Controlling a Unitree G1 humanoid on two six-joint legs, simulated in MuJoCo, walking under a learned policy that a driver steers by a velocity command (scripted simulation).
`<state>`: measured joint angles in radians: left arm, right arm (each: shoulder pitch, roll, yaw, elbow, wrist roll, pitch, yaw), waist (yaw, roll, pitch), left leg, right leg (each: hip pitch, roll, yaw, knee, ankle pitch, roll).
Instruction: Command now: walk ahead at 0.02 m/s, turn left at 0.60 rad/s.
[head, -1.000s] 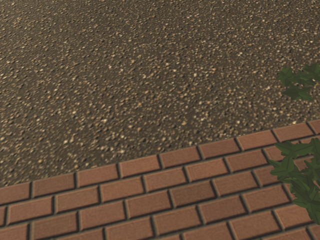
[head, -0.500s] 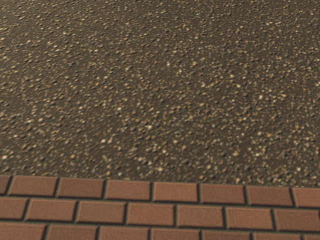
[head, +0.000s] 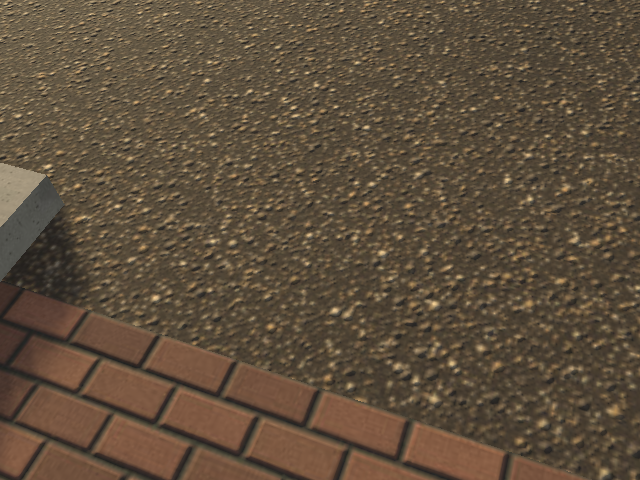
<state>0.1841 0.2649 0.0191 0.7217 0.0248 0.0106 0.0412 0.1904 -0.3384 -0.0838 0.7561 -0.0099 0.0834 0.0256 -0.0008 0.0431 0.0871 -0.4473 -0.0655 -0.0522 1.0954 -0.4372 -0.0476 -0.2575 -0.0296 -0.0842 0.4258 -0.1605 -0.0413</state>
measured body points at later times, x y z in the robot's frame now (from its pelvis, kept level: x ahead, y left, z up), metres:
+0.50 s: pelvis -0.02 +0.03 +0.00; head +0.00 +0.05 +0.45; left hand +0.02 +0.31 -0.14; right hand +0.15 -0.19 -0.11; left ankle -0.02 +0.12 -0.74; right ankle -0.02 -0.10 -0.73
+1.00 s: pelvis -0.03 +0.01 +0.00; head -0.03 +0.01 +0.45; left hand -0.03 +0.26 -0.15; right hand +0.01 -0.24 -0.15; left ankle -0.02 +0.12 -0.74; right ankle -0.03 -0.10 -0.74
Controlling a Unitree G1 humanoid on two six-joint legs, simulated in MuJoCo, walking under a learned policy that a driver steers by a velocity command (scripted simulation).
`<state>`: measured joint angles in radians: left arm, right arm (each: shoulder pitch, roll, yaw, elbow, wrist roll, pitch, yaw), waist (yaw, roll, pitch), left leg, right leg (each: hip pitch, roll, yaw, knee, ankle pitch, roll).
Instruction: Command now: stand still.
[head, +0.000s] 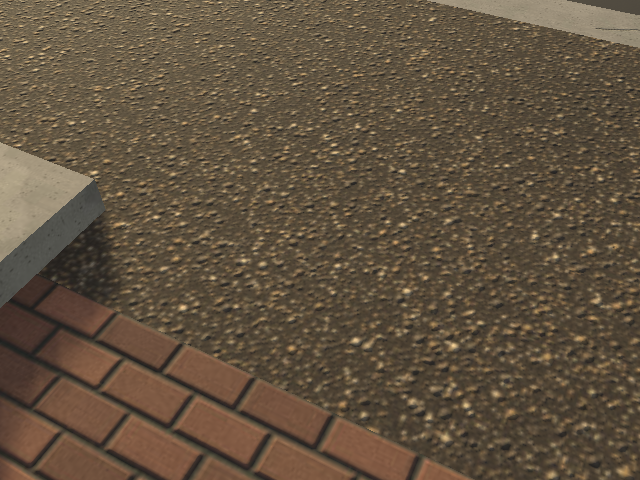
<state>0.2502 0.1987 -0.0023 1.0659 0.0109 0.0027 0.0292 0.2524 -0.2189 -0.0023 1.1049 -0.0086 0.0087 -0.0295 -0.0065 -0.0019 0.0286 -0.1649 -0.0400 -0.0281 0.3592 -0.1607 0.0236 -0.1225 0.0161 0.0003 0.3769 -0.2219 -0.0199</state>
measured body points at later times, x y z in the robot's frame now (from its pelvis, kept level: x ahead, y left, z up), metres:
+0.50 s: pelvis +0.06 +0.03 -0.01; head +0.06 +0.05 +0.44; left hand +0.02 +0.27 -0.17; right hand +0.06 -0.22 -0.15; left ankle +0.04 +0.10 -0.75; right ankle -0.01 -0.10 -0.72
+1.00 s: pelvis +0.32 +0.00 -0.02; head +0.35 +0.00 +0.43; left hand +0.43 +0.25 -0.16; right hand +0.28 -0.23 -0.17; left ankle +0.15 +0.11 -0.64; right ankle +0.39 -0.05 -0.75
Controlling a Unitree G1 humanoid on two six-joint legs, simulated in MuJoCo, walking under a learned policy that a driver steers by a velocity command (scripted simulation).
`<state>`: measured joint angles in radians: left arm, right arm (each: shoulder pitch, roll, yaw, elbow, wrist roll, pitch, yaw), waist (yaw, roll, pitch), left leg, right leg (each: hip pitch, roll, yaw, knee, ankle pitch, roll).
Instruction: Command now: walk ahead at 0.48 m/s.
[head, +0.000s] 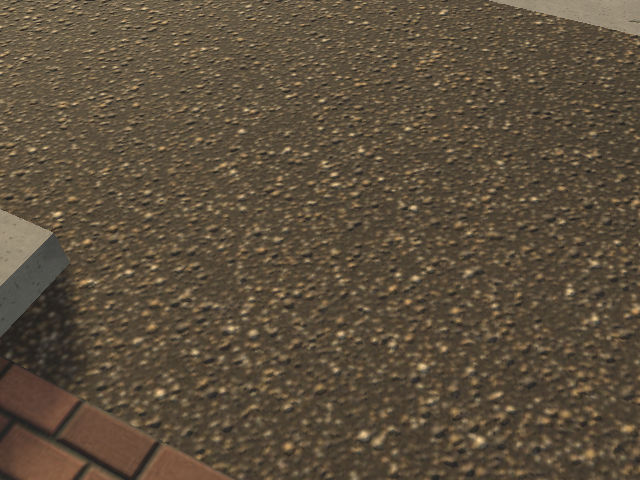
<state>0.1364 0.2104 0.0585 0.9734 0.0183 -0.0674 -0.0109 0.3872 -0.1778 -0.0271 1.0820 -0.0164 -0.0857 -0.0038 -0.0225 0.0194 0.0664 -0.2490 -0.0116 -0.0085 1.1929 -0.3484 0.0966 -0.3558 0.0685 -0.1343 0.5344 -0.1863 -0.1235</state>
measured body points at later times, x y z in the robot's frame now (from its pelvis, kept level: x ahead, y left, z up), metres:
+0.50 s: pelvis +0.28 +0.03 +0.00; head +0.33 +0.03 +0.45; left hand +0.24 +0.27 -0.15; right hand +0.45 -0.21 -0.11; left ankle +0.39 +0.10 -0.73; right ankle +0.09 -0.05 -0.67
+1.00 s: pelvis +0.53 -0.06 -0.01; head +0.56 -0.08 +0.44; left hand +0.81 +0.06 -0.11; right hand +0.38 -0.27 -0.16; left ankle +0.40 +0.11 -0.70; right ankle +0.59 -0.15 -0.73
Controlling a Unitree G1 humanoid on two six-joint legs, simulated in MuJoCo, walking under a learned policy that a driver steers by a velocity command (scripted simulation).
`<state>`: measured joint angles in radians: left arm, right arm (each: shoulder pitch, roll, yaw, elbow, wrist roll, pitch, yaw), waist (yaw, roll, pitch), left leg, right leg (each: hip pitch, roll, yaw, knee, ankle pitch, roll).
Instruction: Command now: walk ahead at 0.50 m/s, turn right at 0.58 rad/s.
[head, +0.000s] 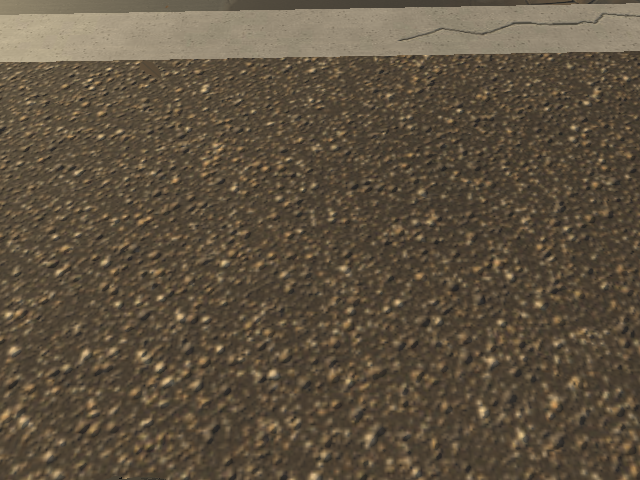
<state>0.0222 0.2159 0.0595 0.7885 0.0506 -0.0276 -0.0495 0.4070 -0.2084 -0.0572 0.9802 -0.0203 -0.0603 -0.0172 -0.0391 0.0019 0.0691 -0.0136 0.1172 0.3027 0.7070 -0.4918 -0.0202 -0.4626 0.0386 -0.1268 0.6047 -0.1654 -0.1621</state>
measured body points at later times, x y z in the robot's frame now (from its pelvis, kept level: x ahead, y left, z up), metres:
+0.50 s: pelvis +0.28 -0.01 +0.01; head +0.31 -0.03 +0.46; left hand +0.29 +0.27 -0.11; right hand +0.45 -0.28 -0.08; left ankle +0.45 +0.06 -0.70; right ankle +0.10 -0.05 -0.72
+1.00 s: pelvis +0.43 -0.04 +0.02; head +0.44 -0.05 +0.47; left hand +0.58 +0.16 -0.11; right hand +0.40 -0.28 -0.12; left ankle +0.45 +0.05 -0.72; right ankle +0.43 -0.16 -0.72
